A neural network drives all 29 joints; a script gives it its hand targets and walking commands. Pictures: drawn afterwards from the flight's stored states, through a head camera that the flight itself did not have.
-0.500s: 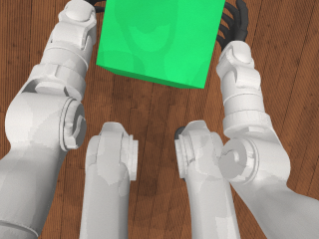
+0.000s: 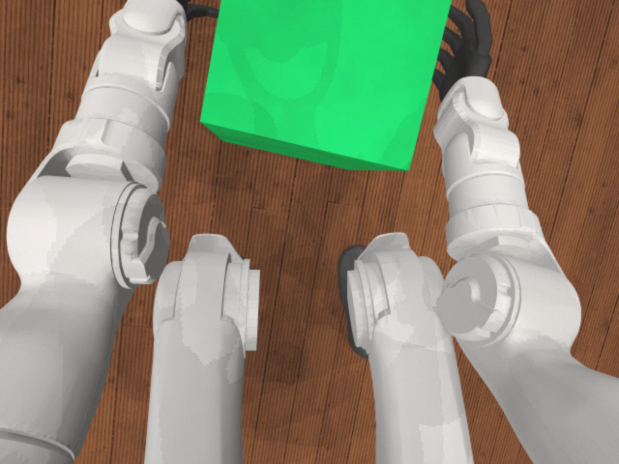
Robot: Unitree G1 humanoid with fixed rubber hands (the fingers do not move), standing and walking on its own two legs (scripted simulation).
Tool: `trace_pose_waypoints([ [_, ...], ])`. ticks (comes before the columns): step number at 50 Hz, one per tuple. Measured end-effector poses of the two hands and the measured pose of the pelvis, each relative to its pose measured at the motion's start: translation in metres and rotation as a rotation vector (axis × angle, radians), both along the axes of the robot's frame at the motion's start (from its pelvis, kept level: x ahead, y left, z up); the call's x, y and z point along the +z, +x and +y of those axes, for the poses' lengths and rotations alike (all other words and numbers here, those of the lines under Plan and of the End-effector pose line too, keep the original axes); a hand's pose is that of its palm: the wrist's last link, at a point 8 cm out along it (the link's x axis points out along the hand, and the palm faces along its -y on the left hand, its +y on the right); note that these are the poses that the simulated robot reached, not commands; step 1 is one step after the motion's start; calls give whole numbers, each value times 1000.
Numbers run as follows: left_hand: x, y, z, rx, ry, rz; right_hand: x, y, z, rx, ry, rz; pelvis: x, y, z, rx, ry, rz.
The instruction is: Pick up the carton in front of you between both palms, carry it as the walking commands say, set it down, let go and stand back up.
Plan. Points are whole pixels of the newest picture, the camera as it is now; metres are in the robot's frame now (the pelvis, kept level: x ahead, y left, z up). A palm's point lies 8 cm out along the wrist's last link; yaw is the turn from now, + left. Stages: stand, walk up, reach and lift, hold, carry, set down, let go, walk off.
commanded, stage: set down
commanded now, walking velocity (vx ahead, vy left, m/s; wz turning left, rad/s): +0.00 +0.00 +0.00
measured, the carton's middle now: (312, 74) +0.51 +0.01 -0.25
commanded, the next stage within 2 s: let go in 1.36 s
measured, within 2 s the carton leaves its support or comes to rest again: neither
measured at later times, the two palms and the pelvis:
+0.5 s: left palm out of the picture +0.56 +0.20 -0.14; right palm (495, 82) +0.50 -0.17 -0.13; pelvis -0.01 -0.01 +0.01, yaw +0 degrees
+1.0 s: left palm out of the picture +0.56 +0.21 +0.02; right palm out of the picture +0.49 -0.17 +0.03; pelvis +0.01 +0.00 +0.14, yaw +1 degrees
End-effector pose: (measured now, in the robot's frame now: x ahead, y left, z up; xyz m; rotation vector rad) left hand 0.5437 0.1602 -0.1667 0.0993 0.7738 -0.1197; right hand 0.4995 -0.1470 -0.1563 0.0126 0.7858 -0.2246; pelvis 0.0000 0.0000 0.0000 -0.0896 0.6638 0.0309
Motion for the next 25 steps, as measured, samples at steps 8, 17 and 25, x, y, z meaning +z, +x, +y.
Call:
trace_pose_waypoints([
  [8, -23, -10, 20, 57, 46, 3, -15, -10, -8, 13, -32, 28, -1, -4, 0, 5, -4, -30],
  [17, -22, -2, 46, 92, 69, -62, -19, -10, -38, -30, -54, -15, -5, -7, -3, 2, 3, -41],
  [25, 30, 15, 37, 78, 58, -145, 22, -4, -25, -44, -22, -111, 8, -7, -6, -7, 10, -21],
])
